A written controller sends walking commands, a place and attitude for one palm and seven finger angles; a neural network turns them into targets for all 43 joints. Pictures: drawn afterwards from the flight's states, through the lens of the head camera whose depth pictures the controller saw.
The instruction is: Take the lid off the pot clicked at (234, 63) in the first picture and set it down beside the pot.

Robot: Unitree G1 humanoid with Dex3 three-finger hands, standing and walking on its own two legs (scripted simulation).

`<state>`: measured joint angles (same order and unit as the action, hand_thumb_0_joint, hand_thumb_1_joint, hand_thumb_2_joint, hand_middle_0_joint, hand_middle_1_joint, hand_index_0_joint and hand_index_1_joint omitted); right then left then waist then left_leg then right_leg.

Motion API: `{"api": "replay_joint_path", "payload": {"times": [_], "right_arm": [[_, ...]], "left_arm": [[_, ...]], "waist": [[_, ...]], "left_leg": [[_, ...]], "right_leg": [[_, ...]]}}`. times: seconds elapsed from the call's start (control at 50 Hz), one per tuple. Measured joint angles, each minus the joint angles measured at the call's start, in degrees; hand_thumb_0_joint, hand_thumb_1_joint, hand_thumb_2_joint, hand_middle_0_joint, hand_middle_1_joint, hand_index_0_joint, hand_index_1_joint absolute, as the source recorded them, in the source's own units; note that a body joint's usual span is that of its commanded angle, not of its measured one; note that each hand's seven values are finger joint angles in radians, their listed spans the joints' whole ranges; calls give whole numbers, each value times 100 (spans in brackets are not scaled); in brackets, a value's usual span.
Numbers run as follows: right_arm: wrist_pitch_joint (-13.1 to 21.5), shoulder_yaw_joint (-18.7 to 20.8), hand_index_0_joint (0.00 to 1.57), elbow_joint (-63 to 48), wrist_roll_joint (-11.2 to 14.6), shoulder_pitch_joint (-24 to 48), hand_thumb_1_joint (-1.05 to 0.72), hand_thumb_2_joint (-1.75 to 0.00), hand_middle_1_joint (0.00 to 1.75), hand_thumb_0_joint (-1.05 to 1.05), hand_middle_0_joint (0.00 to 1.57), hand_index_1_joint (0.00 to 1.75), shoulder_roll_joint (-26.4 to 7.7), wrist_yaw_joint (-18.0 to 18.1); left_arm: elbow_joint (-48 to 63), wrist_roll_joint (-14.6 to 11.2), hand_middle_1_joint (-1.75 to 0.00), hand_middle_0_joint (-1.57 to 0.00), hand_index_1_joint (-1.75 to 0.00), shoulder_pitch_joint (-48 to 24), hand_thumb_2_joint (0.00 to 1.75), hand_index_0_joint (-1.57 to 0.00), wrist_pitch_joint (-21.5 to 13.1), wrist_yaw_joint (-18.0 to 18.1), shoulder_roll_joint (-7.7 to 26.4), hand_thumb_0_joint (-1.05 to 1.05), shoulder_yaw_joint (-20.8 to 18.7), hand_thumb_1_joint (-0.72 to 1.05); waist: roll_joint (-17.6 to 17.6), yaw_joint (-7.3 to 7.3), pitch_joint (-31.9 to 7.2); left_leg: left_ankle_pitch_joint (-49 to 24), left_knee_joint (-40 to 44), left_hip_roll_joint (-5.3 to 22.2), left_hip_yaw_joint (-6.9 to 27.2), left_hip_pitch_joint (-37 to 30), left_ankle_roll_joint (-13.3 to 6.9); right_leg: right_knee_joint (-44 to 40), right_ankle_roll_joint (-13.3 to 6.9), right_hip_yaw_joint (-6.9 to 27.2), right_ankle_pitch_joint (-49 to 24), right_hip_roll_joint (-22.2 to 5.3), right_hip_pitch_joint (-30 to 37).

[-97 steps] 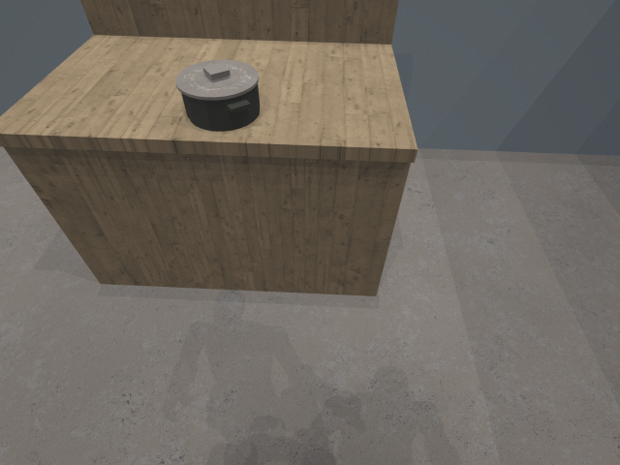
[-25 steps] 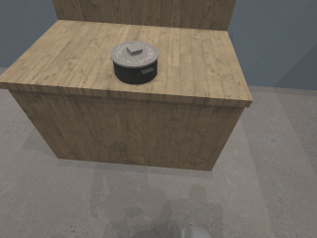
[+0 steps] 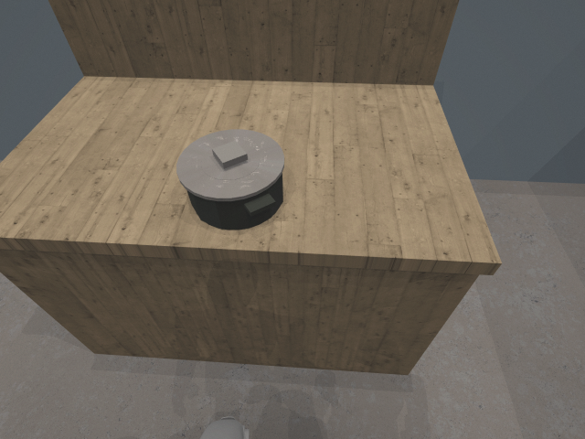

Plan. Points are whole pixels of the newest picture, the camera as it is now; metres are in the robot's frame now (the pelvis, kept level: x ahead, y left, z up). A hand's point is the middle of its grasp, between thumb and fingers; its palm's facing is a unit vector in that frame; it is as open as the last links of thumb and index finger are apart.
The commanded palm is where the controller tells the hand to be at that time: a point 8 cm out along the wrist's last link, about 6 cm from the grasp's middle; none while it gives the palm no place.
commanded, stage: take the last steps up to it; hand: left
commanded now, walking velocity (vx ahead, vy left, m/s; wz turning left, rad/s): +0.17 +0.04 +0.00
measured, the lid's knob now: (229, 154) +0.59 +0.15 +0.05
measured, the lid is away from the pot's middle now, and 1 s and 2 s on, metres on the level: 0.00 0.00 0.00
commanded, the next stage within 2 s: come to a stop and stand still in 0.04 s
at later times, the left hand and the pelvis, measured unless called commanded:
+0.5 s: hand out of the picture +0.12 +0.22 -0.18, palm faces +0.04 -0.97 -0.22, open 7.4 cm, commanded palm none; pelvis +0.09 +0.03 +0.00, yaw -2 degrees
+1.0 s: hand out of the picture +0.09 +0.17 -0.15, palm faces +0.06 -0.95 -0.30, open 7.4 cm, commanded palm none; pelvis +0.06 -0.02 +0.01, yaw -2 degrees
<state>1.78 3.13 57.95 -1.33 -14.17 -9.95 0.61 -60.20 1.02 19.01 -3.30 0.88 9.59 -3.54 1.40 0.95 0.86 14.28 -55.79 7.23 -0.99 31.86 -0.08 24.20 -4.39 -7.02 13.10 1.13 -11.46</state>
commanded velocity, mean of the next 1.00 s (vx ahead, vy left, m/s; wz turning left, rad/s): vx -0.06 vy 0.03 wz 0.00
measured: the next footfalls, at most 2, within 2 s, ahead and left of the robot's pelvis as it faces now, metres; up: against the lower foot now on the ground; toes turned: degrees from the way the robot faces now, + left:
left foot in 0.18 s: +0.18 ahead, +0.16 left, +0.00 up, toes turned +6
right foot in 0.62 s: +0.12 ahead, -0.13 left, +0.00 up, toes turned -4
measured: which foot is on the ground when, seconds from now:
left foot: up 0.00-0.16, down 0.18-0.62, up 0.64-1.00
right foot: down 0.00-0.20, up 0.22-0.60, down 0.62-1.00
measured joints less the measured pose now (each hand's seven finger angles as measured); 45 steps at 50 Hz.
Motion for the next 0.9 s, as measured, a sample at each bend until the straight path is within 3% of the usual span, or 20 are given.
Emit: {"api": "replay_joint_path", "payload": {"times": [0.1, 0.18, 0.22, 0.28, 0.46, 0.54, 0.6, 0.64, 0.7, 0.8, 0.9], "right_arm": [[50, -34, 19, -85, 6, 349, -91, -90, 30, 0, 20, 30, -10, -73], [146, -121, 19, -44, -9, 457, -91, -90, 30, 0, 20, 30, 28, -70], [182, -186, 19, 9, -23, 542, -91, -90, 30, 0, 20, 30, 169, -9], [118, -346, 19, 72, 2, 625, -90, -90, 30, 0, 20, 30, 358, 104], [-206, -144, 20, -67, 20, 778, -93, -90, 30, -2, 21, 30, 258, 236], [-328, -34, 20, -28, -25, 646, -92, -90, 30, -1, 20, 30, 75, 197], [-391, 37, 20, 1, -16, 484, -91, -90, 30, 0, 20, 30, -74, 149], [-462, 84, 20, 48, 30, 398, -91, -90, 30, 0, 20, 30, -177, 119], [-606, 134, 19, 120, 23, 163, -91, -90, 30, 0, 20, 30, -302, 55], [-572, 145, 19, 194, -3, -126, -91, -90, 30, 1, 20, 30, -352, -49], [-621, 129, 19, 209, -25, -269, -91, -90, 30, 1, 20, 30, -353, -47]], "left_arm": [[-122, 12, -30, -20, -30, 247, 90, -20, 7, -65, -23, 0, 47, 92], [-172, -9, -30, -20, -30, 457, 90, -20, 32, -38, -50, 0, 62, 91], [-278, -58, -30, -20, -30, 396, 90, -20, 107, 35, 8, 0, 79, 91], [-348, -82, -30, -20, -30, 240, 90, -20, 250, 152, 23, 0, 119, 91], [160, -15, -30, -20, -30, -391, 90, -20, 636, 110, 134, 0, -32, 91], [365, -22, -30, -20, -30, -562, 90, -20, 656, 80, 219, 0, -77, 91], [437, -9, -30, -20, -30, -548, 90, -20, 543, 75, 240, 0, -40, 91], [359, 32, -30, -20, -30, -547, 90, -20, 460, 104, 190, 0, 25, 91], [314, 50, -30, -20, -30, -461, 90, -20, 465, 67, 38, 0, 153, 91], [340, 17, -30, -21, -30, -337, 90, -20, 422, 64, -84, 0, 175, 90], [402, 14, -30, -21, -30, -319, 90, -20, 321, 132, -104, 0, 145, 90]], "waist": [[-24, -248, 8], [-47, -402, 6], [-289, -400, 81], [-468, -413, 173], [-374, -207, 367], [-261, -145, 359], [-149, -97, 277], [-18, -76, 251], [139, -62, 79], [90, -88, -36], [19, -147, 31]], "left_leg": [[-204, 1458, -111, -159, -396, 72], [-596, 2590, -348, -363, -1220, -6], [-274, 2447, -504, -462, -1313, -89], [-165, 2601, -567, -584, -1592, -129], [-446, 3040, -340, -603, -1741, -16], [-442, 2896, -213, -573, -1624, 126], [-318, 2547, -152, -553, -1445, 266], [265, 2107, -175, -396, -1280, 266], [1117, 1272, -457, -49, -1057, 156], [699, 61, -721, 60, -835, 176], [662, -148, -756, 107, -864, 312]], "right_leg": [[-135, 191, 73, 249, -106, 380], [344, 391, 90, 783, -189, 532], [1196, 417, 253, 1272, -359, 275], [2207, 483, 552, 1851, -341, -164], [3369, 598, 783, 1391, -220, -1296], [2656, 553, 713, 1229, -297, -1110], [1352, 522, 630, 626, -379, -559], [1184, 431, 628, 464, -338, -495], [1043, 327, 584, 451, -313, -432], [361, 256, 638, 35, -339, -265], [114, 234, 568, -140, -396, -256]]}}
